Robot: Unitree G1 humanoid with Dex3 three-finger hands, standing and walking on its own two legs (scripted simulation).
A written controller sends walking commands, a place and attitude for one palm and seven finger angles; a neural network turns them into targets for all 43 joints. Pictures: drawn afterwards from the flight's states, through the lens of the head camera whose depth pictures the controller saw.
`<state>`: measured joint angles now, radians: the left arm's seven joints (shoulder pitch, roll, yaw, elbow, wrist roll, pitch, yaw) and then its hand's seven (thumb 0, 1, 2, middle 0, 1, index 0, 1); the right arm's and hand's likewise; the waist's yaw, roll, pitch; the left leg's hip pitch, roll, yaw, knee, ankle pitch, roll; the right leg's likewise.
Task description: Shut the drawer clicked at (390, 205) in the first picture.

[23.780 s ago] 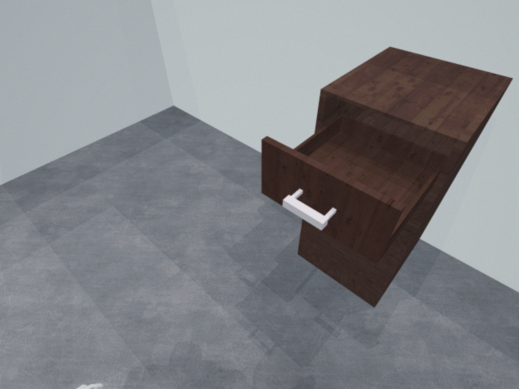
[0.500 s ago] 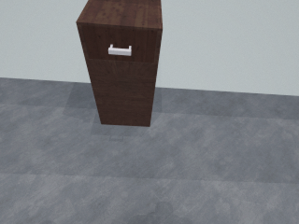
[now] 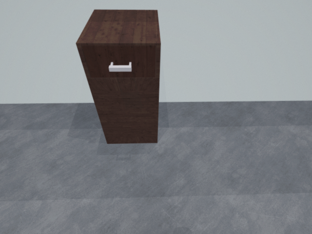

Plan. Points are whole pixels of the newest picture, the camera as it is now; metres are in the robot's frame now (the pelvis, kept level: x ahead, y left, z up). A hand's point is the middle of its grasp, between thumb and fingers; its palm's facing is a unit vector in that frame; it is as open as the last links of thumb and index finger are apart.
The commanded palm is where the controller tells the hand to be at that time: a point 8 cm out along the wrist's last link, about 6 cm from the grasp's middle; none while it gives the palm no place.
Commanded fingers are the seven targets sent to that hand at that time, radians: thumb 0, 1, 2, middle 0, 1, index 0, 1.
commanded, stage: let the arm hang, fingers relaxed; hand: left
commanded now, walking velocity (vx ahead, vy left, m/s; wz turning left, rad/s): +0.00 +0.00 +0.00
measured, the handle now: (120, 66) +0.86 +0.22 -0.05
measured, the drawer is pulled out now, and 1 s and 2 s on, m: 0.00 0.00 0.00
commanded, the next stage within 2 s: look to check the result in 0.16 s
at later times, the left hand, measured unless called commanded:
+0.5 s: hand out of the picture -0.01 +0.14 -0.17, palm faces +0.04 -0.98 -0.19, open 7.4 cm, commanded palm none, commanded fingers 0.00 0.90 0.90 -0.20 -0.30 -0.20 -0.30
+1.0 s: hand out of the picture +0.01 +0.11 -0.17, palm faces +0.05 -0.98 -0.18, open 7.4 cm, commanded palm none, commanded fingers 0.00 0.90 0.90 -0.20 -0.30 -0.20 -0.30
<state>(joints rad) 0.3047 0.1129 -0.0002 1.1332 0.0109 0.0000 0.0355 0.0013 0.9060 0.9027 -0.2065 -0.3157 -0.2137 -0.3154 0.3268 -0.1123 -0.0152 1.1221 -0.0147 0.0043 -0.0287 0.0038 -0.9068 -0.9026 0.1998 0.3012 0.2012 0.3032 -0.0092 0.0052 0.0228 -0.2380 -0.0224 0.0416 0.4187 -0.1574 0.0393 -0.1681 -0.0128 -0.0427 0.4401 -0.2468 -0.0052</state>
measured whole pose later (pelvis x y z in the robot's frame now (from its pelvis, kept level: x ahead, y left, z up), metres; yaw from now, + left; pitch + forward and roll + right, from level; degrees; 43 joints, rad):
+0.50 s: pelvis +0.02 -0.02 +0.00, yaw +0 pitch -1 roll +0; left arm 0.32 0.11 0.01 1.16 0.01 -0.01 0.04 0.00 0.91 0.90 -0.19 -0.30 -0.20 -0.30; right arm 0.32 -0.10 -0.02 1.14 -0.01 0.00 -0.04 0.00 -0.91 -0.90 0.20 0.30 0.20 0.30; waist -0.01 0.01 0.05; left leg -0.21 0.01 0.03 0.42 -0.19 0.00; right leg -0.14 0.02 -0.05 0.43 -0.27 -0.04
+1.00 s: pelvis +0.03 -0.04 +0.00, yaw +0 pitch -2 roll +0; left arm 0.31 0.10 0.01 1.15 0.00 -0.02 0.05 0.00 0.91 0.90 -0.20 -0.30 -0.20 -0.30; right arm 0.30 -0.11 -0.02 1.15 -0.01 0.00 -0.05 0.00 -0.91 -0.90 0.20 0.30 0.20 0.30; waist -0.01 0.01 0.05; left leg -0.18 0.03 0.02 0.41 -0.20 -0.02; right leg -0.10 0.04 -0.05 0.41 -0.28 -0.06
